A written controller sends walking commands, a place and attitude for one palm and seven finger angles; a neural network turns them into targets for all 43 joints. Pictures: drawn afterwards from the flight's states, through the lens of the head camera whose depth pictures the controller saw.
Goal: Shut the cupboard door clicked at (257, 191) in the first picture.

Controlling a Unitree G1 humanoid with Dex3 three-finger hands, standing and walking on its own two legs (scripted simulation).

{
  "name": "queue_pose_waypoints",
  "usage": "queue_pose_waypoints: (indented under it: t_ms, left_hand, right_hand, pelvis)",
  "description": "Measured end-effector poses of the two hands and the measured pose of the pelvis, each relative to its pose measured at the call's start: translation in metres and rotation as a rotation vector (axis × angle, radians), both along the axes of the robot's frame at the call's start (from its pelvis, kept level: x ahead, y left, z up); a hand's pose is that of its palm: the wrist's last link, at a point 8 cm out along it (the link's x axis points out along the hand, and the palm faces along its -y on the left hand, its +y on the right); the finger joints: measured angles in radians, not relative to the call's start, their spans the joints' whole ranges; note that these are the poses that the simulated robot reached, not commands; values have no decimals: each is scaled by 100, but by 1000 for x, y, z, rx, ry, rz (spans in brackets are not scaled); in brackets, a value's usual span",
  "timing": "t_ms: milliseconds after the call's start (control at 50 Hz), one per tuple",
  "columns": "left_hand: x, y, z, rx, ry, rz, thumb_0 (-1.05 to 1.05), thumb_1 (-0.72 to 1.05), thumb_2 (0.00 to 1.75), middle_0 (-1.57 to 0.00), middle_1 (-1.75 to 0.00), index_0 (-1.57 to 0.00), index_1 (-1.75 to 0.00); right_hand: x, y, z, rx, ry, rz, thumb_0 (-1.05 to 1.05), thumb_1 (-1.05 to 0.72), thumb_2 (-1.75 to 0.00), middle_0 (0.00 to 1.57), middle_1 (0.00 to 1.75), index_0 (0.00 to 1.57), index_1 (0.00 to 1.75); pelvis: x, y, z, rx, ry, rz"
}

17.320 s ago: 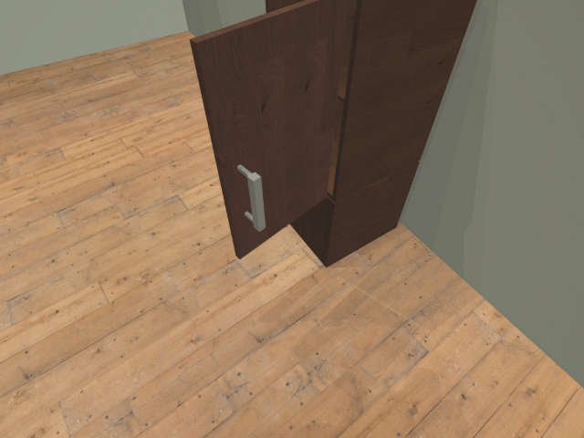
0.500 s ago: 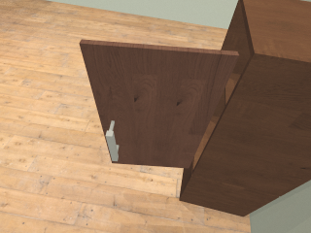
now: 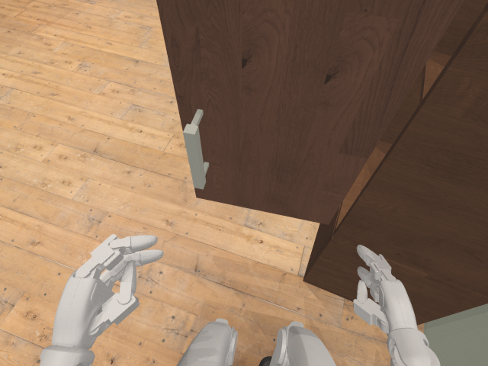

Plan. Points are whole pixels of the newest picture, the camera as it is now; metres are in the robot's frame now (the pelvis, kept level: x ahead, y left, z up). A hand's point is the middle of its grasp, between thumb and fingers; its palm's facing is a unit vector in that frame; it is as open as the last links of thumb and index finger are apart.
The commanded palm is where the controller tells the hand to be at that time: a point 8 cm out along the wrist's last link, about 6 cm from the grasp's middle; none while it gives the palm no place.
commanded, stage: raise the hand and make a fist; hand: left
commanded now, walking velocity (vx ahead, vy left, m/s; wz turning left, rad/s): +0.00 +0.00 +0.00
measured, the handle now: (199, 152) +0.49 +0.15 +0.01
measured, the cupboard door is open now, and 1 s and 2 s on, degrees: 100 100 100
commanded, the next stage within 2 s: bring the fist close to the handle in 1.34 s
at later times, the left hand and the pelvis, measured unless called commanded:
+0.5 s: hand (147, 275) +0.23 +0.17 +0.04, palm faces -0.08 -1.00 -0.03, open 3.3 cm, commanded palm +0.21 +0.23 +0.05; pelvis +0.01 +0.00 +0.01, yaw -2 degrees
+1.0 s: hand (124, 263) +0.24 +0.21 +0.05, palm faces -0.08 -1.00 -0.03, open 3.1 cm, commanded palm +0.22 +0.26 +0.05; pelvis +0.02 +0.03 +0.01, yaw -2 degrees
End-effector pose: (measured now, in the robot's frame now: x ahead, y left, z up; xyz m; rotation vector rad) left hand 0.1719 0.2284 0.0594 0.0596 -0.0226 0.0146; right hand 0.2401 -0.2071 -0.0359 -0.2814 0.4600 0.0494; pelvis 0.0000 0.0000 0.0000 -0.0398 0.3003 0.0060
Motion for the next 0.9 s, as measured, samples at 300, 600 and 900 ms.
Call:
queue_pose_waypoints:
  t_ms: [300,600,900]
  left_hand:
    - [41,-2,-2,-12,122,-49,1,90,90,-83,-98,-83,-99]
    - [45,6,-8,-24,80,-82,1,90,90,-111,-128,-111,-129]
    - [51,29,-10,-29,88,-92,1,90,90,-129,-148,-128,-148]
  right_hand:
    - [-83,-33,-30,23,255,-205,2,-91,-90,20,30,20,30]
    - [-51,-32,-17,-28,176,-193,2,-91,-90,20,30,20,30]
    - [-35,6,-15,-9,177,-117,2,-91,-90,20,30,20,30]
  pelvis:
    - [9,-7,13,19,27,-29]
    - [13,6,8,7,37,-31]
    - [16,21,9,-19,40,-20]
